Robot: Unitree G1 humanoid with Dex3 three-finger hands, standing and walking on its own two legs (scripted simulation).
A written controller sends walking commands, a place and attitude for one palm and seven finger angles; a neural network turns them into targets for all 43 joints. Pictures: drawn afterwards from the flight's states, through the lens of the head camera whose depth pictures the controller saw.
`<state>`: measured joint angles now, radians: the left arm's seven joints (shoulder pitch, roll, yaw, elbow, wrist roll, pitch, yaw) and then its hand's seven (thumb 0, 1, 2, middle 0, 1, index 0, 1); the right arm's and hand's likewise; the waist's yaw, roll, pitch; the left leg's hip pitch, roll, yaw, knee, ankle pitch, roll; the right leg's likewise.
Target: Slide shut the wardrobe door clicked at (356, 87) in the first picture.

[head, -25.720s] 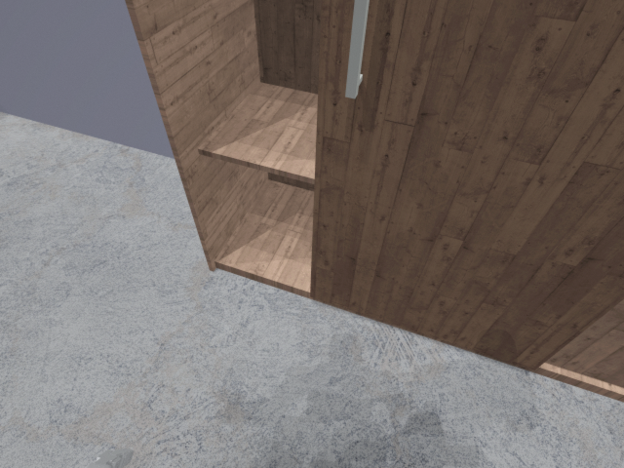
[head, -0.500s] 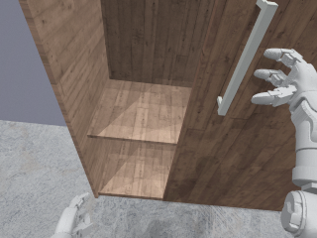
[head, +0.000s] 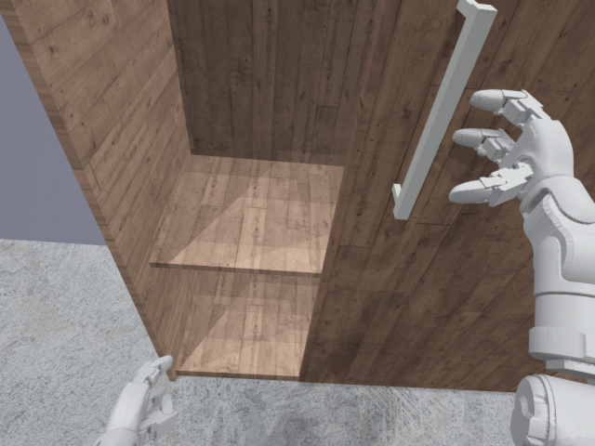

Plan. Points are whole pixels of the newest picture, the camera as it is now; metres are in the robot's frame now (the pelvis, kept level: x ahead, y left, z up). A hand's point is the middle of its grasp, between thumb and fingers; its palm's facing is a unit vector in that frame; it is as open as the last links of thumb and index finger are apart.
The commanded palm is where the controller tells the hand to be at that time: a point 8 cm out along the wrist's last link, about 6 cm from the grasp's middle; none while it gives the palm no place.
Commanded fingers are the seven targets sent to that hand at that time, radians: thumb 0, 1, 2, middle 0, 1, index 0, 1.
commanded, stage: feel for the door with the fingertips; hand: right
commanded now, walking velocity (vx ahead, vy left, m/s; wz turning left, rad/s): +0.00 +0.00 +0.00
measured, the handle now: (428, 125) +0.45 -0.13 +0.25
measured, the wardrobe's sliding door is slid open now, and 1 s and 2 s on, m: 0.40 0.40 0.40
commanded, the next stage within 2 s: slide the fingers in behind the handle in 0.56 s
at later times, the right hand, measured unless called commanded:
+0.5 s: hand (437, 149) +0.40 -0.13 +0.25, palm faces +0.04 +1.00 -0.04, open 14.0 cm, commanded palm +0.37 -0.19 +0.24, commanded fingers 0.00 0.50 -0.30 0.30 1.20 0.30 1.20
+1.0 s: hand (453, 153) +0.39 -0.15 +0.25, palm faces +0.04 +1.00 -0.03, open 14.0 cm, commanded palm +0.36 -0.20 +0.24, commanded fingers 0.00 0.50 -0.30 0.30 1.20 0.30 1.20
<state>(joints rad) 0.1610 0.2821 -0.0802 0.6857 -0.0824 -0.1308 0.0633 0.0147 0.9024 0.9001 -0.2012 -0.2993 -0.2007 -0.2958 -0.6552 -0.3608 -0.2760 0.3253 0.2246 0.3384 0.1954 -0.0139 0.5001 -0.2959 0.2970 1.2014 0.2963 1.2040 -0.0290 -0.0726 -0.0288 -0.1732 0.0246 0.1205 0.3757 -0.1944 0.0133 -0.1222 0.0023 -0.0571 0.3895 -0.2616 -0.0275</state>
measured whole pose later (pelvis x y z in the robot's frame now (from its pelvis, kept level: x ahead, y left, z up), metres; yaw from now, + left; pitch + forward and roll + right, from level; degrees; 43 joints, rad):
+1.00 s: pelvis -0.01 +0.02 +0.00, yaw +1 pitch -2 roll +0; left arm 0.18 0.28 -0.07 0.68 -0.08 -0.10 0.06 0.01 0.90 0.90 -0.20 -0.30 -0.20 -0.30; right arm -0.65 -0.33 -0.27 0.33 0.21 0.35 0.12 -0.01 0.50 -0.30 0.30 1.21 0.30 1.20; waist -0.01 -0.07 -0.02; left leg -0.17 0.00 0.10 0.37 -0.17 0.04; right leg -0.11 -0.02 -0.07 0.37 -0.24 -0.01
